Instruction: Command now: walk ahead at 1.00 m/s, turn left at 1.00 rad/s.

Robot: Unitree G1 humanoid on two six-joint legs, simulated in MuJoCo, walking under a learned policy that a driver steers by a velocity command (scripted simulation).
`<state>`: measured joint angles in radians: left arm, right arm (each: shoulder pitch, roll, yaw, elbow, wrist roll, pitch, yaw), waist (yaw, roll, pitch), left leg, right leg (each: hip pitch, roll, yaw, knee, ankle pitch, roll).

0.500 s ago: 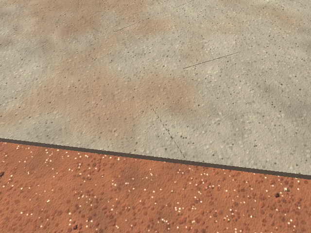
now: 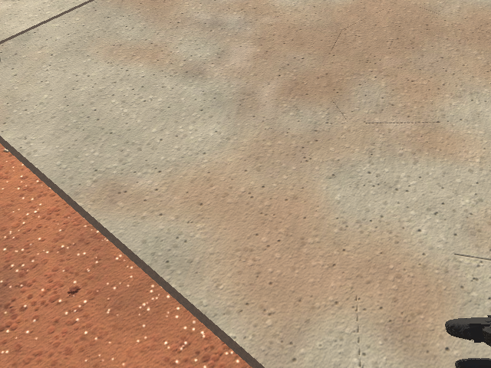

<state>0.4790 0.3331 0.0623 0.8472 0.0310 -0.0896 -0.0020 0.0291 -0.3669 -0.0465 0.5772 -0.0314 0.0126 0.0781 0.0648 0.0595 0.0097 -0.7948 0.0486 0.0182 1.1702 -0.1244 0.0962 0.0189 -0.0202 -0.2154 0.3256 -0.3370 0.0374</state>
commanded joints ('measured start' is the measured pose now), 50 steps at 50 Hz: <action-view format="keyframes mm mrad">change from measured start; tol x32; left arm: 1 -116 74 3 -64 0 -35 -1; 26 -496 12 -49 -259 -11 30 -48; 32 139 280 61 -74 18 45 11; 50 -43 198 77 -68 -29 12 -13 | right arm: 1 -88 6 22 -92 -1 -3 21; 8 437 -84 -33 114 -10 -34 -28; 50 106 -70 20 28 0 -113 -71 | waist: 1 -75 -98 138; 10 -128 201 -325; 20 -66 -67 135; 33 69 -325 -395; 41 -103 -78 111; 50 -105 -78 -91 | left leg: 1 42 29 47 -195 102 24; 8 870 -170 65 -544 -63 168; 10 1271 247 -723 -711 -251 306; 17 581 81 -359 -1001 -52 213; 26 740 50 -120 -1142 515 106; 30 931 102 -36 -580 1146 47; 31 767 69 6 -252 1004 33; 33 108 -188 -83 395 -303 -30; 46 486 0 -24 -565 256 -138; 50 675 -62 -18 -666 2 -108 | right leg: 1 -118 -210 6 -224 465 -71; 7 2 -267 -42 282 1434 -94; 8 -124 -245 -43 572 1301 -102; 10 -727 8 106 1272 -176 -49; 11 -814 -12 245 1281 -41 -57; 24 -513 -88 141 314 561 -79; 30 -173 107 74 251 207 -178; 33 447 -300 1120 -8 -182 -443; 43 -542 -14 520 -247 97 -311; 50 -189 -23 537 165 642 -189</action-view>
